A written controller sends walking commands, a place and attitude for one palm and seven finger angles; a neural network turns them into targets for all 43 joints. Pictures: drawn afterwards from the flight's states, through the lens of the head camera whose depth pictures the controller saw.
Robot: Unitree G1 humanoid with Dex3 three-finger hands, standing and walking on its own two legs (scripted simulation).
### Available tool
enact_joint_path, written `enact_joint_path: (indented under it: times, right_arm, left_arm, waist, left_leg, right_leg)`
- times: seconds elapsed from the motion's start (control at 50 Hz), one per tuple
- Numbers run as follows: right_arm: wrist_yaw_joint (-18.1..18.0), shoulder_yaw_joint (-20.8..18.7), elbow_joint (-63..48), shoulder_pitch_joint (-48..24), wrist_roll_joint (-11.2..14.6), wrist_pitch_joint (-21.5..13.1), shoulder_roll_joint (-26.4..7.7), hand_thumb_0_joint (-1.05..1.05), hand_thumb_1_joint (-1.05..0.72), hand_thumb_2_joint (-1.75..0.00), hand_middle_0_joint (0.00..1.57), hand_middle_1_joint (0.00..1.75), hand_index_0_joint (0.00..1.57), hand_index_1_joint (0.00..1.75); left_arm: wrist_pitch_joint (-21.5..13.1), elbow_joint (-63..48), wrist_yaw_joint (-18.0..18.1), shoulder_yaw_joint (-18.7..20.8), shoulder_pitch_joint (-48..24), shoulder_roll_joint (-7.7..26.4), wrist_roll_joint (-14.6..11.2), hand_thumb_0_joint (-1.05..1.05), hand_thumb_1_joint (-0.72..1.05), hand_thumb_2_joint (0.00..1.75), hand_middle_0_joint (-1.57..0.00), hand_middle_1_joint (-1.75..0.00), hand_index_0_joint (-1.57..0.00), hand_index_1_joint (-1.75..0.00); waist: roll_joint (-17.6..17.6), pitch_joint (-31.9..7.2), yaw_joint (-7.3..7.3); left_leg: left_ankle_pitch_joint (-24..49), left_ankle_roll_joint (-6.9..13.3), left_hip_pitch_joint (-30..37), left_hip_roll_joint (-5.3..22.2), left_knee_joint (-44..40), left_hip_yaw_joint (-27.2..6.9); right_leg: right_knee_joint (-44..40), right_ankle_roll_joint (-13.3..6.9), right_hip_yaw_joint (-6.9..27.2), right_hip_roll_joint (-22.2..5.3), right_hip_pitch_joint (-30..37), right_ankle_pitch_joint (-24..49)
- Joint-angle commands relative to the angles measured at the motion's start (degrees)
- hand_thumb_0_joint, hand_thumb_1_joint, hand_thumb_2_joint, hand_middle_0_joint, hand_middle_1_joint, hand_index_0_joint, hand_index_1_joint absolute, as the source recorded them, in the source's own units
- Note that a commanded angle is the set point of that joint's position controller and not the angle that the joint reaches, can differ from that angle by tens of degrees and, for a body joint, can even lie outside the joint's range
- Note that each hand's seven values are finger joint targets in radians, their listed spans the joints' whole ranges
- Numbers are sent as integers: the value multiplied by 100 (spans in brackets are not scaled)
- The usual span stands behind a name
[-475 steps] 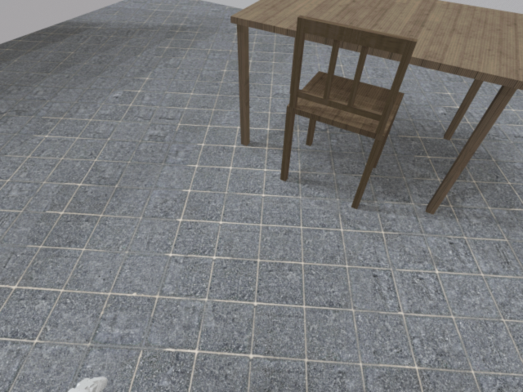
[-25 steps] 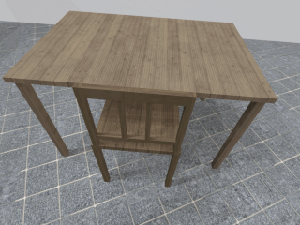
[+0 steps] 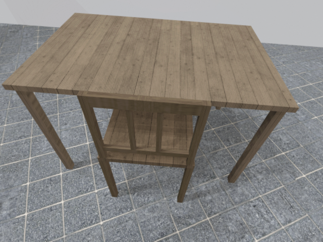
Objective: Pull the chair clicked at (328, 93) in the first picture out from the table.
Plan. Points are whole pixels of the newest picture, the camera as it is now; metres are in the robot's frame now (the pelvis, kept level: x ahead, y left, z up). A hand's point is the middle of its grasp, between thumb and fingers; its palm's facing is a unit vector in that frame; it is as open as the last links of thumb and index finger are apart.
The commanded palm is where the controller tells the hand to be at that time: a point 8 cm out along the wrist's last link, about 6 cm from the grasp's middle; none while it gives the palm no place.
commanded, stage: shuffle to correct the standing spot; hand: left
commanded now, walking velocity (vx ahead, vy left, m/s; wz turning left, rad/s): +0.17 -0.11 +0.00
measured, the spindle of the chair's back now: (131, 130) +0.51 +0.15 -0.10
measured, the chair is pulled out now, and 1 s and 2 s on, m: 0.00 0.00 0.00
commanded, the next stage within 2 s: come to a stop and stand still in 0.24 s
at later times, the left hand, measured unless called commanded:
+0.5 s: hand out of the picture -0.02 +0.09 -0.19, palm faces +0.13 -0.99 -0.11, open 7.4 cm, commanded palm none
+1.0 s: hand out of the picture +0.11 +0.11 -0.17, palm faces +0.04 -0.97 -0.23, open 7.4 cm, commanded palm none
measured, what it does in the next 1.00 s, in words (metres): walks ahead: left foot, then right foot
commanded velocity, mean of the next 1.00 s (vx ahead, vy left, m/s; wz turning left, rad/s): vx -0.01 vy -0.02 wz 0.00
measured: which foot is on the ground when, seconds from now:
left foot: down 0.00-0.32, up 0.34-0.48, down 0.50-1.00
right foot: down 0.00-0.54, up 0.56-0.70, down 0.72-1.00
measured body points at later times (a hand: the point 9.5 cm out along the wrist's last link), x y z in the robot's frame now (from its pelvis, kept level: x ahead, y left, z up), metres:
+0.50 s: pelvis +0.08 -0.03 -0.01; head +0.11 -0.01 +0.43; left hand -0.02 +0.15 -0.17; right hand +0.09 -0.25 -0.17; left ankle +0.08 +0.06 -0.74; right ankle -0.02 -0.12 -0.74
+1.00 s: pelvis +0.08 -0.07 +0.00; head +0.10 -0.08 +0.45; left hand +0.11 +0.16 -0.16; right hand +0.13 -0.30 -0.16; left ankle +0.09 +0.06 -0.74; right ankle +0.07 -0.16 -0.74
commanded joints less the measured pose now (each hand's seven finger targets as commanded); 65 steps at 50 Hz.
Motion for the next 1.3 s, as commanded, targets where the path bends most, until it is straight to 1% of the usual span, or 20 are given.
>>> enact_joint_path:
  times: [0.0, 0.1, 0.2, 0.24, 0.3, 0.36, 0.42, 0.44, 0.46, 0.48, 0.5, 0.52, 0.54, 0.58, 0.66, 0.74, 0.8, 0.96, 1.12, 1.28]
  right_arm:
    - [-27, -110, -77, 496, -18, 3, -585, 0, -90, -90, 20, 30, 20, 30]
    - [-23, -238, -136, 523, -42, 18, -732, 0, -90, -90, 20, 30, 20, 30]
    - [-36, -241, -198, 541, -37, -59, -560, 0, -90, -90, 20, 30, 20, 30]
    - [-47, -206, -229, 507, -31, -110, -443, 0, -90, -90, 20, 30, 20, 30]
    - [-34, -178, -418, 147, -71, -129, -228, 0, -90, -90, 20, 30, 20, 30]
    - [-31, -175, -592, -313, -58, -133, -207, 0, -90, -90, 20, 30, 20, 30]
    - [-77, -85, -432, -76, 20, -113, -35, 0, -90, -90, 20, 30, 20, 30]
    - [-105, -87, -279, 346, 26, -115, -48, 0, -90, -90, 20, 30, 20, 30]
    - [-148, -119, -143, 792, 9, -151, -278, 0, -90, -90, 20, 30, 20, 30]
    - [-202, -202, -88, 974, -5, -170, -554, 0, -90, -90, 20, 30, 20, 30]
    - [-201, -197, -76, 976, 12, -140, -691, 0, -90, -90, 20, 30, 20, 30]
    - [-174, -177, -120, 678, 14, -75, -698, 0, -90, -90, 20, 30, 20, 30]
    - [-193, -106, -208, 321, 23, -77, -678, 0, -90, -90, 20, 30, 20, 30]
    - [-203, -73, -351, -13, 30, -54, -596, 0, -90, -90, 20, 30, 20, 30]
    - [-178, -226, -568, -229, 26, 34, -847, 0, -90, -90, 20, 30, 20, 30]
    - [-76, -328, -757, -418, 18, 100, -787, 0, -90, -90, 20, 30, 20, 30]
    - [-37, -313, -738, -353, 5, 187, -624, 0, -90, -90, 20, 30, 20, 30]
    - [19, -173, -536, -369, -13, 91, -681, 0, -90, -90, 20, 30, 20, 30]
    - [35, -86, -312, -148, -36, 123, -648, 0, -90, -90, 20, 30, 20, 30]
    - [12, -52, -200, 170, -18, 65, -591, 0, -90, -90, 20, 30, 20, 30]
  left_arm:
    - [31, -62, -35, 101, 605, 369, 32, 0, 90, 90, -20, -30, -20, -30]
    - [63, -128, -111, 153, 652, 279, 103, 0, 90, 90, -20, -30, -20, -30]
    - [-19, -65, -131, 195, 887, 272, 71, 0, 90, 90, -20, -30, -20, -30]
    - [-67, 4, -110, 229, 1048, 355, 43, 0, 90, 90, -20, -30, -20, -30]
    - [-105, 177, -47, 336, 1565, 679, 24, 0, 90, 90, -20, -30, -20, -30]
    - [-139, 196, 39, 297, 1643, 508, 78, 0, 90, 90, -20, -30, -20, -30]
    - [-138, 69, 82, 220, 1147, 509, 66, 0, 90, 90, -20, -30, -20, -30]
    - [-128, 3, 73, 200, 881, 549, 5, 0, 90, 90, -20, -30, -20, -30]
    - [-98, -75, 70, 205, 769, 557, -51, 0, 90, 90, -20, -30, -20, -30]
    - [-86, -125, 74, 166, 701, 407, -101, 0, 90, 90, -20, -30, -20, -30]
    - [-53, -147, 106, 126, 678, 205, -119, 0, 90, 90, -20, -30, -20, -30]
    - [27, -142, 124, 140, 733, 149, -44, 0, 90, 90, -20, -30, -20, -30]
    - [112, -107, 122, 138, 765, 159, -21, 0, 90, 90, -20, -30, -20, -30]
    - [189, -73, 110, 150, 812, 239, 4, 0, 90, 90, -20, -30, -20, -30]
    - [216, -126, 85, 194, 791, 329, 27, 0, 90, 90, -20, -30, -20, -30]
    - [160, -425, 39, 239, 345, 642, 51, 0, 90, 90, -20, -30, -20, -30]
    - [92, -517, 9, 228, 7, 797, 40, 0, 90, 90, -20, -30, -20, -30]
    - [1, -465, -22, 160, -152, 908, -16, 0, 90, 90, -20, -30, -20, -30]
    - [-4, -295, -39, 130, -85, 893, -32, 0, 90, 90, -20, -30, -20, -30]
    - [-51, -179, -45, 119, 154, 803, -45, 0, 90, 90, -20, -30, -20, -30]
  waist:
    - [181, 659, -65]
    - [505, 910, -39]
    - [243, 843, 23]
    - [-174, 626, 47]
    - [-1277, 508, 239]
    - [-454, 491, 311]
    - [-116, 166, -20]
    - [-184, -82, -259]
    - [-116, -371, -406]
    - [219, -484, -437]
    - [659, -443, -329]
    - [622, 70, -168]
    - [986, 364, -6]
    - [983, 750, 106]
    - [471, 22, 135]
    - [112, -61, 31]
    - [-484, -49, -97]
    - [-120, -22, -11]
    - [61, 572, 2]
    - [-1, 367, -4]
  left_leg:
    - [-1210, 65, -338, 749, -750, -820]
    - [-2409, 346, -746, 1140, -1211, -1367]
    - [-1406, 336, -808, 931, -544, -1027]
    - [-404, 234, -758, 664, 187, -531]
    - [-1158, -9, -1958, 172, 1820, 349]
    - [-1857, -55, -2530, 360, 2781, 124]
    - [-1135, -133, -1286, 241, 1213, 207]
    - [80, -132, -290, 63, 335, 315]
    - [1828, -25, 586, 310, 172, 129]
    - [3749, 315, 1279, 1014, 488, -537]
    - [5323, 834, 1146, 1752, 337, -1096]
    - [5444, 940, 509, 1909, -16, -901]
    - [5192, 968, 92, 1903, -186, -1039]
    - [4968, 941, -265, 1794, -301, -958]
    - [4096, 637, 208, 1468, 141, -802]
    - [1555, 93, -66, 835, 300, -561]
    - [660, -121, -17, 540, 501, -233]
    - [832, -179, 122, 711, -98, -353]
    - [240, -242, -17, 634, -359, -304]
    - [361, -224, 56, 677, -408, -289]
  right_leg:
    - [-185, -218, 237, -315, -584, -509]
    - [425, -227, -81, -100, -813, -762]
    - [183, -342, 219, -240, -595, -395]
    - [7, -462, 526, -425, -287, 33]
    - [-379, -908, 1522, -1289, 811, 2064]
    - [-104, -1364, 1478, -1563, 1225, 4768]
    - [489, -1035, 848, -1233, 784, 6172]
    - [913, -774, 532, -919, 440, 6007]
    - [1391, -531, 387, -613, 52, 5019]
    - [1648, -298, 243, -286, -724, 3093]
    - [1964, -111, 119, -84, -917, -134]
    - [2188, -75, 224, -63, -880, -1669]
    - [2211, -37, 310, -178, -833, -1861]
    - [1957, -23, 288, -309, -806, -1632]
    - [892, 14, 189, -243, -506, -118]
    - [452, -174, 732, -512, -596, 1553]
    - [66, -361, 1043, -833, -696, 1987]
    - [-276, -197, 813, -565, -432, 1444]
    - [-886, -201, 855, -501, -699, 68]
    - [-886, -236, 723, -445, -461, 267]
